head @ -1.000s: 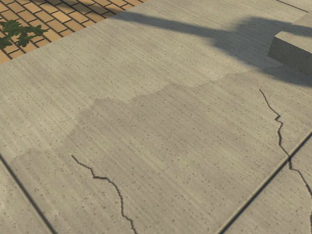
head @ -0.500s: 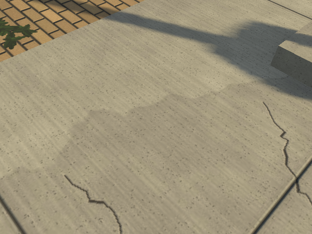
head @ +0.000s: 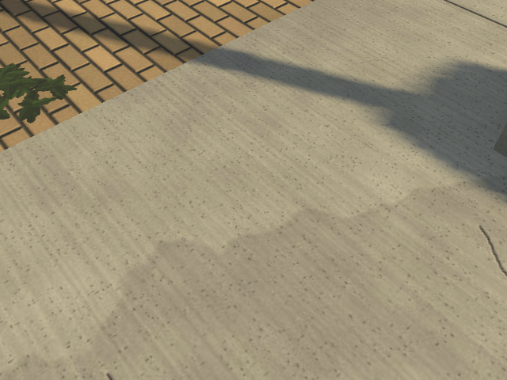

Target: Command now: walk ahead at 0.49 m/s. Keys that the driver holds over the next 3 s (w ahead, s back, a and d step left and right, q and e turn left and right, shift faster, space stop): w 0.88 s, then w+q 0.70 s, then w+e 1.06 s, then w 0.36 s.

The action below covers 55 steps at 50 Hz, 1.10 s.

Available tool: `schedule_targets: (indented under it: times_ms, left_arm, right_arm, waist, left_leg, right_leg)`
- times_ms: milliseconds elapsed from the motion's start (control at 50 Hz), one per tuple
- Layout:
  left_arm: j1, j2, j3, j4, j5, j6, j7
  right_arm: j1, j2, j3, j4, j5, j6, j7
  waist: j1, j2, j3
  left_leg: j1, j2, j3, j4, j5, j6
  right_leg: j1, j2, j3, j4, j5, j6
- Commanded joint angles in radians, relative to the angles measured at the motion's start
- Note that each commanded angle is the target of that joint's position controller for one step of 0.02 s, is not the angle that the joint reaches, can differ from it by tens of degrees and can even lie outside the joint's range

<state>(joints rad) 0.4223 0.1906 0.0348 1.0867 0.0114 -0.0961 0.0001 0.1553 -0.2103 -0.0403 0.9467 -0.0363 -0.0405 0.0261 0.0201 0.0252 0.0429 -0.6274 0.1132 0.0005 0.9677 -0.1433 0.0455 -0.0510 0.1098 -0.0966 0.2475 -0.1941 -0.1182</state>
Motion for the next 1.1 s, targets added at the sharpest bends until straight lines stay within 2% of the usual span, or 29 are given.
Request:
schedule_targets:
  times_ms: [20, 100, 160, 200, 220, 240, 260, 280, 300, 320, 340, 380, 440, 500, 600, 700, 740, 760, 780, 800, 820, 840, 860, 880, 900, 940, 980, 1020, 1100]
  left_arm:
    - [0.030, 0.094, 0.006, -0.042, -0.002, -0.015, 0.001]
    - [0.116, 0.101, 0.003, -0.016, 0.003, -0.012, 0.010]
    - [0.132, 0.112, 0.005, -0.003, 0.016, -0.006, 0.020]
    - [0.098, 0.129, 0.010, -0.006, 0.018, -0.005, 0.025]
    - [0.086, 0.138, 0.013, -0.006, 0.019, -0.003, 0.025]
    - [0.065, 0.140, 0.013, -0.010, 0.012, 0.000, 0.022]
    - [0.053, 0.114, 0.003, -0.041, 0.001, -0.004, 0.018]
    - [0.174, 0.015, -0.011, -0.055, -0.039, -0.001, 0.006]
    - [0.104, 0.118, 0.018, -0.048, -0.010, 0.003, 0.009]
    - [0.016, 0.112, 0.022, -0.083, -0.005, 0.000, 0.006]
    - [-0.033, 0.095, 0.020, -0.093, -0.001, -0.004, 0.004]
    - [-0.027, 0.061, 0.020, -0.091, 0.022, 0.020, -0.005]
    - [-0.045, 0.037, 0.021, -0.101, 0.030, 0.048, -0.020]
    - [-0.184, 0.051, 0.022, -0.152, 0.029, 0.059, -0.026]
    - [-0.384, 0.039, 0.007, -0.221, 0.012, 0.054, -0.029]
    - [-0.488, 0.057, 0.007, -0.266, 0.011, 0.044, -0.026]
    - [-0.464, 0.067, 0.013, -0.268, 0.010, 0.035, -0.023]
    - [-0.407, 0.076, 0.020, -0.253, 0.011, 0.029, -0.018]
    - [-0.292, 0.091, 0.031, -0.215, 0.012, 0.022, -0.011]
    - [-0.118, 0.118, 0.046, -0.156, 0.023, 0.011, -0.002]
    - [0.064, 0.205, 0.071, -0.124, 0.048, 0.004, 0.010]
    - [0.081, 0.279, 0.088, -0.119, 0.046, 0.013, 0.003]
    - [-0.021, 0.222, 0.078, -0.134, 0.010, 0.026, -0.004]
    - [-0.125, 0.159, 0.059, -0.153, 0.002, 0.024, -0.007]
    - [-0.171, 0.108, 0.046, -0.155, 0.008, 0.015, -0.010]
    - [-0.168, 0.054, 0.028, -0.133, 0.006, -0.001, 0.000]
    - [-0.108, 0.066, 0.028, -0.107, 0.005, -0.019, 0.005]
    - [-0.075, 0.092, 0.032, -0.097, 0.004, -0.027, 0.008]
    - [-0.018, 0.087, 0.026, -0.090, 0.006, -0.028, 0.012]
  right_arm:
    - [-0.077, -0.024, 0.004, -0.067, 0.010, -0.001, 0.006]
    - [-0.196, -0.023, 0.011, -0.106, 0.017, -0.005, 0.004]
    - [-0.234, -0.041, 0.007, -0.132, 0.016, -0.014, 0.000]
    - [-0.160, -0.059, -0.004, -0.116, 0.015, -0.024, -0.007]
    - [-0.054, -0.076, -0.015, -0.083, 0.014, -0.030, -0.015]
    - [0.116, -0.099, -0.029, -0.027, 0.006, -0.039, -0.024]
    - [0.294, -0.172, -0.052, 0.012, -0.020, -0.047, -0.036]
    - [0.353, -0.260, -0.077, 0.021, -0.030, -0.041, -0.032]
    - [0.282, -0.209, -0.069, 0.016, 0.012, -0.028, -0.021]
    - [0.167, -0.161, -0.054, -0.001, 0.023, -0.029, -0.018]
    - [0.115, -0.103, -0.040, -0.005, 0.019, -0.038, -0.014]
    - [0.106, -0.037, -0.020, 0.020, 0.020, -0.051, -0.021]
    - [0.186, -0.061, -0.020, 0.058, 0.025, -0.071, -0.026]
    - [0.238, -0.083, -0.020, 0.072, 0.025, -0.071, -0.027]
    - [0.325, -0.079, -0.012, 0.091, 0.023, -0.069, -0.029]
    - [0.392, -0.090, -0.014, 0.119, 0.012, -0.062, -0.041]
    - [0.372, -0.102, -0.018, 0.122, 0.008, -0.059, -0.047]
    - [0.354, -0.111, -0.021, 0.120, 0.007, -0.058, -0.049]
    - [0.340, -0.119, -0.023, 0.120, 0.008, -0.055, -0.049]
    - [0.324, -0.114, -0.021, 0.114, 0.014, -0.052, -0.046]
    - [0.325, -0.079, -0.009, 0.078, 0.024, -0.053, -0.042]
    - [0.450, 0.006, 0.000, 0.075, 0.060, -0.051, -0.031]
    - [0.356, -0.089, -0.023, 0.074, 0.032, -0.045, -0.034]
    - [0.261, -0.088, -0.027, 0.042, 0.027, -0.050, -0.029]
    - [0.232, -0.066, -0.024, 0.040, 0.028, -0.051, -0.027]
    - [0.261, -0.030, -0.022, 0.055, 0.007, -0.024, -0.018]
    - [0.259, -0.017, -0.024, 0.052, 0.003, -0.002, -0.008]
    - [0.195, -0.019, -0.026, 0.028, 0.004, 0.012, -0.002]
    - [0.037, -0.025, -0.022, -0.031, 0.012, 0.015, 0.008]
  waist:
    - [-0.005, -0.067, 0.069]
    - [0.039, -0.086, 0.064]
    - [0.037, -0.091, 0.067]
    - [-0.012, -0.104, 0.030]
    - [-0.055, -0.108, -0.023]
    - [-0.128, -0.086, -0.106]
    - [-0.190, -0.026, -0.221]
    - [-0.137, 0.207, -0.345]
    - [-0.124, 0.048, -0.294]
    - [-0.080, 0.033, -0.136]
    - [-0.058, -0.012, -0.062]
    - [0.000, 0.009, -0.016]
    - [0.021, 0.022, -0.009]
    - [0.002, 0.028, 0.033]
    - [-0.049, 0.039, 0.057]
    - [-0.076, 0.047, 0.075]
    - [-0.050, 0.048, 0.065]
    - [-0.021, 0.054, 0.036]
    - [0.027, 0.049, -0.022]
    - [0.097, 0.018, -0.113]
    - [0.149, -0.084, -0.246]
    - [0.084, -0.294, -0.342]
    - [0.063, -0.111, -0.241]
    - [0.033, -0.078, -0.103]
    - [0.006, -0.037, -0.045]
    - [-0.042, -0.066, -0.015]
    - [-0.054, -0.075, -0.009]
    - [-0.054, -0.078, 0.015]
    - [-0.026, -0.077, 0.053]
  left_leg:
    - [0.003, -0.017, 0.058, -0.157, 0.116, -0.019]
    - [0.004, -0.054, 0.090, -0.309, 0.155, -0.005]
    - [-0.002, -0.074, 0.089, -0.372, 0.080, 0.027]
    - [0.128, -0.118, 0.104, -0.419, -0.006, 0.063]
    - [0.249, -0.150, 0.112, -0.449, -0.029, 0.084]
    - [0.460, -0.155, 0.110, -0.514, 0.023, 0.111]
    - [0.730, 0.025, -0.081, -0.515, -0.047, 0.163]
    - [0.991, 0.323, -0.589, -0.602, -0.088, 0.320]
    - [0.916, 0.282, -0.653, -0.678, -0.132, 0.300]
    - [0.767, 0.251, -0.482, -0.704, -0.116, 0.265]
    - [0.647, 0.208, -0.382, -0.740, -0.015, 0.236]
    - [0.506, 0.124, -0.231, -0.780, 0.094, 0.174]
    - [0.475, 0.095, -0.150, -0.806, 0.204, 0.170]
    - [0.487, 0.076, -0.108, -0.846, 0.207, 0.165]
    - [0.552, 0.052, -0.051, -0.850, 0.303, 0.143]
    - [0.710, 0.103, -0.048, -0.799, 0.398, 0.154]
    - [0.745, 0.118, -0.034, -0.735, 0.536, 0.142]
    - [0.743, 0.115, -0.020, -0.664, 0.672, 0.129]
    - [0.733, 0.098, -0.003, -0.532, 0.769, 0.116]
    - [0.644, 0.057, 0.032, -0.335, 0.706, 0.095]
    - [0.430, 0.001, 0.071, -0.027, 0.346, 0.075]
    - [0.089, -0.198, 0.069, 0.314, -0.400, 0.039]
    - [0.000, -0.132, -0.057, 0.368, -0.337, 0.056]
    - [-0.020, -0.091, -0.053, 0.331, -0.233, 0.059]
    - [0.021, -0.060, -0.055, 0.279, -0.172, 0.057]
    - [0.117, -0.031, -0.056, 0.201, -0.134, 0.040]
    - [0.122, -0.035, -0.048, 0.180, -0.112, 0.030]
    - [0.053, -0.024, -0.041, 0.149, -0.049, 0.023]
    - [-0.053, -0.022, -0.017, 0.009, 0.092, 0.010]
  right_leg:
    - [-0.083, -0.250, 0.153, -0.135, 0.357, -0.072]
    - [0.055, -0.271, 0.142, -0.104, 0.459, -0.062]
    - [0.172, -0.314, 0.145, -0.045, 0.572, -0.075]
    - [0.190, -0.321, 0.123, 0.063, 0.800, -0.059]
    - [0.189, -0.313, 0.113, 0.181, 0.898, -0.048]
    - [0.119, -0.282, 0.083, 0.366, 0.854, -0.030]
    - [-0.091, -0.243, 0.059, 0.636, 0.550, -0.014]
    - [-0.459, -0.045, 0.007, 1.034, -0.215, 0.034]
    - [-0.550, -0.068, 0.151, 1.115, -0.280, 0.016]
    - [-0.591, -0.117, 0.155, 1.087, -0.189, 0.012]
    - [-0.567, -0.149, 0.150, 1.036, -0.130, 0.015]
    - [-0.477, -0.188, 0.143, 0.940, -0.091, 0.031]
    - [-0.474, -0.193, 0.113, 0.876, -0.061, 0.058]
    - [-0.573, -0.217, 0.084, 0.771, 0.043, 0.083]
    - [-0.578, -0.197, 0.035, 0.499, 0.178, 0.095]
    - [-0.585, -0.167, 0.020, 0.365, 0.140, 0.057]
    - [-0.522, -0.143, 0.012, 0.320, 0.070, 0.027]
    - [-0.432, -0.114, 0.000, 0.297, 0.032, 0.009]
    - [-0.297, -0.079, -0.014, 0.258, 0.025, -0.012]
    - [-0.071, -0.084, -0.001, 0.211, 0.066, -0.040]
    - [0.190, -0.317, 0.256, 0.202, -0.009, -0.094]
    - [0.396, -0.560, 0.750, 0.060, -0.058, -0.244]
    - [0.292, -0.497, 0.722, 0.016, -0.156, -0.205]
    - [0.143, -0.462, 0.560, -0.005, -0.123, -0.169]
    - [0.030, -0.421, 0.448, -0.041, -0.015, -0.134]
    - [-0.091, -0.354, 0.285, -0.080, 0.088, -0.071]
    - [-0.108, -0.342, 0.217, -0.098, 0.177, -0.058]
    - [-0.100, -0.336, 0.155, -0.121, 0.203, -0.045]
    - [-0.054, -0.315, 0.055, -0.139, 0.288, -0.011]
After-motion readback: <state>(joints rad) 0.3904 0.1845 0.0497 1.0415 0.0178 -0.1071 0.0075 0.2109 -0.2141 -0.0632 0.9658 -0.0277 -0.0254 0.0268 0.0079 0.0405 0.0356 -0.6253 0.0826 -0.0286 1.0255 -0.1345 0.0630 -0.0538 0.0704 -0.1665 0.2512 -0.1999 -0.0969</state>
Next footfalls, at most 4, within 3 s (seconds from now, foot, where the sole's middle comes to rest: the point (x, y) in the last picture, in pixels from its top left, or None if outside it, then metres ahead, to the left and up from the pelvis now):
0.24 left None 0.32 0.11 -0.78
0.80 right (298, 335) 0.62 -0.07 -0.78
1.38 left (237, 253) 0.88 0.11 -0.78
1.92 right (249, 170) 1.23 0.08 -0.78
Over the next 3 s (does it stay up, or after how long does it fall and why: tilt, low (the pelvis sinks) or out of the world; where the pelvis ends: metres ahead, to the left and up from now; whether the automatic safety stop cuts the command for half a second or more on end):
stays up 1.60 0.14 -0.02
